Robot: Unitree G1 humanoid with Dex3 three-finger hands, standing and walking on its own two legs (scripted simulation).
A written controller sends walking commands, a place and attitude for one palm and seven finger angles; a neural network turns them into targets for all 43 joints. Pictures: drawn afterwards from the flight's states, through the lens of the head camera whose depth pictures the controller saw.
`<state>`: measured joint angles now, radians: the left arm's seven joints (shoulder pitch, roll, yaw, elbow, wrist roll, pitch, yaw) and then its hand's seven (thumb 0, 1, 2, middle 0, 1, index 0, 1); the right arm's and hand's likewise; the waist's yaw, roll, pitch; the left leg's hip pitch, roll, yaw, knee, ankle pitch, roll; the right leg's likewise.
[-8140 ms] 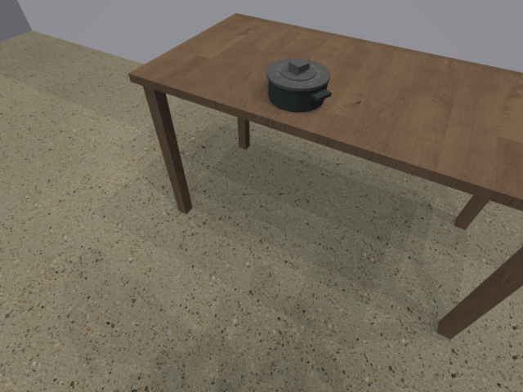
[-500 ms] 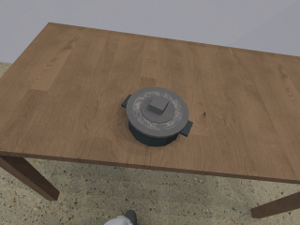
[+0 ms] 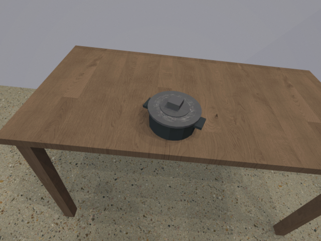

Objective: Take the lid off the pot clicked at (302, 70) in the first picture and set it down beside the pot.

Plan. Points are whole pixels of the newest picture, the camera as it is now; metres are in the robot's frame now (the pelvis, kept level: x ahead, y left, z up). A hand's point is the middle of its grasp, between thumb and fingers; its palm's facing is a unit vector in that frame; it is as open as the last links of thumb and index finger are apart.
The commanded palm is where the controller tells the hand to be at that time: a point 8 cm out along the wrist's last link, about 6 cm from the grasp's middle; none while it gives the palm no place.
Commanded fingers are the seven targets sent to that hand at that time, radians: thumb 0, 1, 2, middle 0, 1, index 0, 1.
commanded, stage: come to a stop and stand still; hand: left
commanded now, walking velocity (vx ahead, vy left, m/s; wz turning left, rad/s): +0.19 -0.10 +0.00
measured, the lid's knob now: (175, 102) +0.53 -0.02 +0.07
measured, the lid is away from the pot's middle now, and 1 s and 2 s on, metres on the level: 0.00 0.00 0.00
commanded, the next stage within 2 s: look again from close up in 0.16 s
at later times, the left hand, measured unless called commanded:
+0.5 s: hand out of the picture -0.01 +0.12 -0.17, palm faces +0.11 -0.97 -0.20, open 7.3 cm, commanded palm none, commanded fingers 0.00 0.90 0.90 -0.20 -0.30 -0.20 -0.30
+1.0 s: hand out of the picture +0.04 +0.20 -0.17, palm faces +0.10 -0.96 -0.25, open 7.3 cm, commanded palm none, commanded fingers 0.00 0.90 0.90 -0.20 -0.30 -0.20 -0.30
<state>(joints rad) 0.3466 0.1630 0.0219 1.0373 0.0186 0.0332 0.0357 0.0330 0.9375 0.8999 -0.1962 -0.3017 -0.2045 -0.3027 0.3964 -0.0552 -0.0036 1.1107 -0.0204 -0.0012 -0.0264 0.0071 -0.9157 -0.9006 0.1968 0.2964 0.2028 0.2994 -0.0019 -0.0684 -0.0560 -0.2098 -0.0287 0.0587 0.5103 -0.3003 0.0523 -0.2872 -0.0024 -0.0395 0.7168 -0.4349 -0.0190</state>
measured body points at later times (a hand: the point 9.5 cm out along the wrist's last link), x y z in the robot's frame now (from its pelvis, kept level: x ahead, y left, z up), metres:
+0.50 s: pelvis +0.01 -0.04 +0.00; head +0.05 -0.05 +0.45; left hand -0.01 +0.18 -0.15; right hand +0.06 -0.27 -0.16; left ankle -0.01 +0.09 -0.73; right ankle -0.04 -0.12 -0.73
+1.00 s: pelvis +0.02 +0.01 +0.00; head +0.04 +0.01 +0.45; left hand +0.03 +0.25 -0.15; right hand +0.12 -0.21 -0.15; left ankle -0.01 +0.08 -0.73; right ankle -0.04 -0.12 -0.73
